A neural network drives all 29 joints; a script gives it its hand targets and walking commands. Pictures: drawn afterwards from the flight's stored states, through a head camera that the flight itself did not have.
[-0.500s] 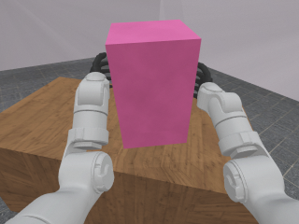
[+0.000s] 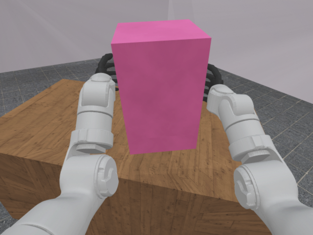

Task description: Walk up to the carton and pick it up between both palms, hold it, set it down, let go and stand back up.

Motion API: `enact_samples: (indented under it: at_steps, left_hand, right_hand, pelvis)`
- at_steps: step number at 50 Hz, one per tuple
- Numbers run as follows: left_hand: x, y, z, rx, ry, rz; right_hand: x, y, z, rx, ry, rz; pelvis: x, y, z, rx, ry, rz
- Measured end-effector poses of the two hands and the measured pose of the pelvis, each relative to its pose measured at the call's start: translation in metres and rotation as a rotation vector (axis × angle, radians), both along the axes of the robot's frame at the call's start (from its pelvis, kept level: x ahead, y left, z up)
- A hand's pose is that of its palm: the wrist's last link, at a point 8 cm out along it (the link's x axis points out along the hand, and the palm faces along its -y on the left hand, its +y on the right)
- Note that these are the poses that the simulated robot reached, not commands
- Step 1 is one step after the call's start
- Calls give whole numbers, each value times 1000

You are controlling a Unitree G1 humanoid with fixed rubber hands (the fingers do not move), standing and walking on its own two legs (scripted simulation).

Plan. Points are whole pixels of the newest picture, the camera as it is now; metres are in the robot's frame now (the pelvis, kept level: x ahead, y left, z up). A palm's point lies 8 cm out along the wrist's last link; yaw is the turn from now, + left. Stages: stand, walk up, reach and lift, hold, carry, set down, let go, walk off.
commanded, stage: hold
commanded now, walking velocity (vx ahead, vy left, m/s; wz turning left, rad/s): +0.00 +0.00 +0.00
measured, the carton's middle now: (158, 88) +0.40 +0.01 +0.25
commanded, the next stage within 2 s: none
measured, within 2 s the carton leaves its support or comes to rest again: neither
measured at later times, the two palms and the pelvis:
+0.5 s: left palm (101, 82) +0.37 +0.16 +0.28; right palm (212, 91) +0.36 -0.12 +0.27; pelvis +0.01 +0.00 +0.00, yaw +0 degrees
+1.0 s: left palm (100, 80) +0.37 +0.16 +0.28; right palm (213, 90) +0.36 -0.12 +0.27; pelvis +0.01 +0.00 +0.00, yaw +0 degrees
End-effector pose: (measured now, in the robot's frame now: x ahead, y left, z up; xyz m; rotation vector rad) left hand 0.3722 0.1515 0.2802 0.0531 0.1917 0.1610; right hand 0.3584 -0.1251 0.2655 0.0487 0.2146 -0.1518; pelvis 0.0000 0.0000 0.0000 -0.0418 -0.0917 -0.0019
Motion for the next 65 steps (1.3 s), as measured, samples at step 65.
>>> enact_samples:
  at_steps: [65]
  left_hand:
    - [-3,6,5,-8,-8,8]
  right_hand:
    - [0,7,9,-16,-11,9]
  pelvis:
    - [0,1,0,-3,-1,3]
